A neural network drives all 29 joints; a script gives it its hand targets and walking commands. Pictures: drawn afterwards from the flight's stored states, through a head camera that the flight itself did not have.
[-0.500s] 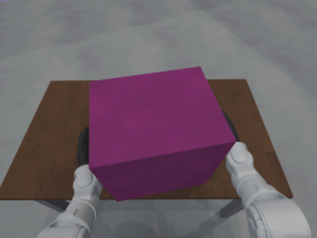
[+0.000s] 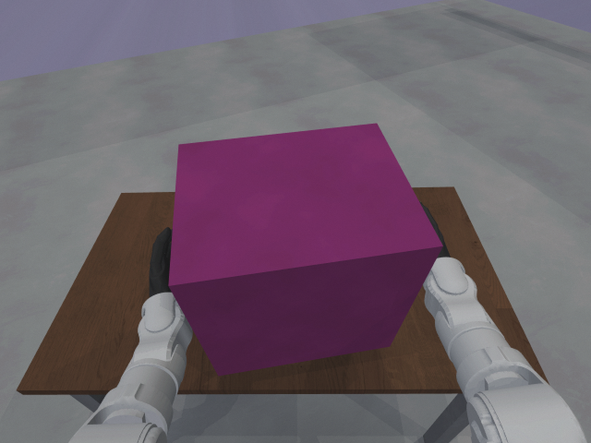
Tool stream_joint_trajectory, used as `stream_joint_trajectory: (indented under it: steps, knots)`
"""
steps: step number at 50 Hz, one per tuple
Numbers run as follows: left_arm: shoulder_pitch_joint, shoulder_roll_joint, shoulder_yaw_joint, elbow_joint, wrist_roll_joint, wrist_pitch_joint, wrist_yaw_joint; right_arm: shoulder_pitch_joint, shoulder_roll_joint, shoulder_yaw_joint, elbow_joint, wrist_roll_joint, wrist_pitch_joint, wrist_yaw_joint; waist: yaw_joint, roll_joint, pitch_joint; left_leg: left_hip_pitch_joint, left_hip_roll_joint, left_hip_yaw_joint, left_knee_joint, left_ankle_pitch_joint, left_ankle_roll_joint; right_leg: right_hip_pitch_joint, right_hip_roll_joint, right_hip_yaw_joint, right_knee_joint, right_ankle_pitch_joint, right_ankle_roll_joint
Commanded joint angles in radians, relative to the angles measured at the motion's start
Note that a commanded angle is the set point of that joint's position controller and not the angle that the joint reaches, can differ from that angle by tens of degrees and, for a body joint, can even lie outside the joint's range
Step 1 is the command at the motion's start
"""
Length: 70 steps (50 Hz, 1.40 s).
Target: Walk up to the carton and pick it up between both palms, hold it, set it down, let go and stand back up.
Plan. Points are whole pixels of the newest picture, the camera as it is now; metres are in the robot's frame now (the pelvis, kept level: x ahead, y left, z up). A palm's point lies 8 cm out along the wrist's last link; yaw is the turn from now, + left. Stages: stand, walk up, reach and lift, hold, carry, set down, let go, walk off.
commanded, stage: reach and lift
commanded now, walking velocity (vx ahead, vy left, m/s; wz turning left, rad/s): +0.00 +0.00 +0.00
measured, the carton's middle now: (294, 255) +0.41 +0.02 +0.04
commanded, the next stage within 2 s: hold in 1.84 s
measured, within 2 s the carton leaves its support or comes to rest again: neither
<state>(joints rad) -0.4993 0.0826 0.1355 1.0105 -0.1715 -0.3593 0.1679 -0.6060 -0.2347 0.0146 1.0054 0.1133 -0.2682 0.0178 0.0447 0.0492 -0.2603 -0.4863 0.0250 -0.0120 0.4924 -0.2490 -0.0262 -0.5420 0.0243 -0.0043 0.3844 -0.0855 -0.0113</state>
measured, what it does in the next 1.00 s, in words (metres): stands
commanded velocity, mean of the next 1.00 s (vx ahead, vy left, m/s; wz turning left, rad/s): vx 0.00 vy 0.00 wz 0.00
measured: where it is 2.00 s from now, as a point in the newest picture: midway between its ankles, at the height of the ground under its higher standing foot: outside the picture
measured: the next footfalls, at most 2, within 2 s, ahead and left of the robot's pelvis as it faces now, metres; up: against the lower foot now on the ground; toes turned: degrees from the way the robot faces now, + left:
none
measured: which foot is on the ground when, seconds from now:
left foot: down 0.00-1.00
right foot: down 0.00-1.00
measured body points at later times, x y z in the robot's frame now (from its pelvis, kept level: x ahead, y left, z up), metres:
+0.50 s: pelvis +0.01 +0.01 +0.01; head -0.01 -0.02 +0.46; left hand +0.38 +0.22 +0.11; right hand +0.42 -0.17 +0.11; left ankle -0.02 +0.13 -0.74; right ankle +0.05 -0.11 -0.74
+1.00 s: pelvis -0.01 +0.01 +0.01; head -0.07 +0.02 +0.46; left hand +0.37 +0.23 +0.18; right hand +0.40 -0.15 +0.20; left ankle -0.02 +0.13 -0.74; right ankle +0.05 -0.11 -0.74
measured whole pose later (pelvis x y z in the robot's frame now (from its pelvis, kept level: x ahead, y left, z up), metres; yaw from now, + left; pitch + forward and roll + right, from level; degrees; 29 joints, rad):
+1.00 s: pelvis -0.01 +0.01 +0.01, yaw +1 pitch +0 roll -1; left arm -0.64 0.17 0.14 0.57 0.00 0.41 0.14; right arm -0.72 -0.21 -0.14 0.72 0.18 0.33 0.00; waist 0.03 0.00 -0.16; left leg -0.16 0.00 -0.02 0.40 -0.23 -0.01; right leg -0.21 0.01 -0.01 0.28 -0.07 0.00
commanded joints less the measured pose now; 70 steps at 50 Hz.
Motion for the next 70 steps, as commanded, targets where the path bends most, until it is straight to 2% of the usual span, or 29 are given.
stream_joint_trajectory:
  steps: [1,3,7,10,14,17,21,24,27,31,35,38,41,45,49,53,56,60,63,66,68,70]
  knots:
    - [-0.878,-0.611,-0.459,-0.383,0.094,0.062,-0.18,-0.595,0.767,0.268,-0.327,-0.013,0.087,0.094,-0.114,-0.08,-0.232,-0.032,-0.084,-0.033,-0.173,0.005,-0.005,0.538,-0.02,0.005,-0.039,-0.03,0.036]
    - [-0.911,-0.604,-0.441,-0.374,0.088,0.098,-0.18,-0.618,0.771,0.237,-0.304,-0.007,0.119,0.103,-0.114,-0.07,-0.22,-0.022,-0.084,-0.027,-0.185,-0.014,0.005,0.513,-0.022,0.001,-0.045,-0.096,0.029]
    - [-0.957,-0.632,-0.435,-0.399,0.08,0.16,-0.177,-0.663,0.772,0.2,-0.282,0.009,0.163,0.12,-0.117,-0.031,-0.254,0.036,-0.081,-0.021,-0.188,0.012,0.003,0.478,-0.017,-0.007,-0.047,-0.116,0.015]
    - [-0.971,-0.663,-0.454,-0.453,0.072,0.199,-0.174,-0.685,0.773,0.199,-0.292,0.029,0.186,0.126,-0.122,-0.001,-0.318,0.103,-0.078,-0.024,-0.178,0.074,-0.012,0.479,-0.008,-0.014,-0.049,-0.055,0.01]
    - [-0.938,-0.705,-0.494,-0.56,0.06,0.252,-0.167,-0.68,0.767,0.235,-0.356,0.07,0.211,0.12,-0.126,0.013,-0.43,0.195,-0.077,-0.034,-0.142,0.233,-0.037,0.534,0.015,-0.02,-0.048,0.121,0.009]
    - [-0.866,-0.71,-0.506,-0.613,0.06,0.299,-0.167,-0.669,0.748,0.272,-0.453,0.103,0.231,0.104,-0.121,-0.024,-0.468,0.215,-0.08,-0.04,-0.122,0.341,-0.045,0.619,0.03,-0.015,-0.045,0.268,0.014]
    - [-0.766,-0.675,-0.48,-0.681,0.067,0.37,-0.182,-0.665,0.718,0.318,-0.596,0.136,0.273,0.084,-0.092,-0.102,-0.438,0.202,-0.085,-0.045,-0.133,0.41,-0.033,0.731,0.039,-0.002,-0.038,0.4,0.025]
    - [-0.7,-0.626,-0.437,-0.707,0.082,0.434,-0.203,-0.652,0.68,0.326,-0.661,0.145,0.324,0.068,-0.082,-0.144,-0.353,0.187,-0.089,-0.047,-0.157,0.383,-0.02,0.768,0.034,0.005,-0.04,0.424,0.034]
    - [-0.667,-0.584,-0.399,-0.71,0.096,0.502,-0.232,-0.651,0.659,0.31,-0.688,0.146,0.375,0.05,-0.091,-0.153,-0.261,0.18,-0.095,-0.045,-0.182,0.32,-0.01,0.777,0.024,0.011,-0.053,0.392,0.034]
    - [-0.734,-0.577,-0.396,-0.78,0.092,0.57,-0.257,-0.679,0.681,0.283,-0.71,0.15,0.427,0.039,-0.112,-0.107,-0.245,0.193,-0.1,-0.041,-0.204,0.269,-0.01,0.777,0.016,0.019,-0.067,0.322,0.025]
    - [-0.888,-0.616,-0.459,-0.897,0.049,0.605,-0.252,-0.741,0.717,0.252,-0.732,0.161,0.457,0.046,-0.152,-0.012,-0.312,0.219,-0.1,-0.044,-0.198,0.273,-0.035,0.756,0.018,0.018,-0.066,0.287,0.014]
    - [-0.966,-0.647,-0.496,-0.929,0.031,0.629,-0.242,-0.765,0.721,0.213,-0.706,0.155,0.476,0.055,-0.185,0.054,-0.325,0.243,-0.096,-0.047,-0.189,0.281,-0.057,0.715,0.019,0.011,-0.07,0.256,0.006]
    - [-0.978,-0.659,-0.471,-0.877,0.049,0.666,-0.248,-0.754,0.696,0.139,-0.605,0.127,0.499,0.063,-0.207,0.084,-0.256,0.256,-0.089,-0.047,-0.198,0.249,-0.068,0.674,0.015,0.002,-0.086,0.188,-0.004]
    - [-0.909,-0.633,-0.345,-0.753,0.116,0.717,-0.285,-0.702,0.648,0.051,-0.44,0.077,0.533,0.072,-0.21,0.052,-0.15,0.241,-0.084,-0.037,-0.234,0.18,-0.054,0.688,0.006,0.0,-0.111,0.127,-0.011]
    - [-0.794,-0.57,-0.171,-0.609,0.198,0.761,-0.341,-0.7,0.606,0.014,-0.382,0.041,0.559,0.083,-0.177,-0.027,-0.078,0.229,-0.085,-0.026,-0.266,0.144,-0.012,0.715,0.002,0.0,-0.131,0.095,-0.006]
    - [-0.772,-0.533,-0.094,-0.561,0.217,0.785,-0.384,-0.779,0.6,0.02,-0.445,0.031,0.56,0.091,-0.145,-0.069,-0.051,0.215,-0.087,-0.01,-0.291,0.116,0.02,0.717,0.003,0.0,-0.143,0.041,-0.006]
    - [-0.794,-0.539,-0.115,-0.571,0.196,0.781,-0.39,-0.838,0.616,0.038,-0.521,0.034,0.539,0.092,-0.139,-0.072,-0.064,0.206,-0.091,-0.005,-0.298,0.106,0.025,0.717,0.006,-0.006,-0.143,0.025,-0.008]
    - [-0.882,-0.58,-0.219,-0.664,0.132,0.748,-0.362,-0.858,0.665,0.083,-0.602,0.051,0.508,0.089,-0.153,-0.057,-0.171,0.222,-0.092,-0.008,-0.28,0.139,0.013,0.734,0.011,-0.014,-0.124,0.071,-0.006]
    - [-0.962,-0.608,-0.317,-0.807,0.066,0.715,-0.325,-0.834,0.705,0.146,-0.671,0.085,0.499,0.086,-0.162,-0.04,-0.326,0.256,-0.092,-0.018,-0.246,0.219,-0.005,0.764,0.018,-0.014,-0.097,0.174,0.001]
    - [-0.988,-0.609,-0.38,-0.952,0.03,0.691,-0.295,-0.74,0.73,0.209,-0.704,0.112,0.505,0.08,-0.171,-0.027,-0.438,0.296,-0.098,-0.026,-0.209,0.338,-0.026,0.817,0.023,-0.014,-0.068,0.332,0.011]
    - [-0.967,-0.586,-0.38,-1.018,0.035,0.693,-0.287,-0.661,0.732,0.24,-0.701,0.122,0.525,0.069,-0.176,-0.03,-0.449,0.309,-0.104,-0.028,-0.193,0.402,-0.034,0.861,0.021,-0.011,-0.056,0.429,0.02]
    - [-0.929,-0.547,-0.35,-1.01,0.059,0.716,-0.293,-0.601,0.711,0.242,-0.669,0.117,0.555,0.057,-0.182,-0.034,-0.379,0.295,-0.108,-0.026,-0.2,0.406,-0.035,0.88,0.016,-0.009,-0.056,0.461,0.024]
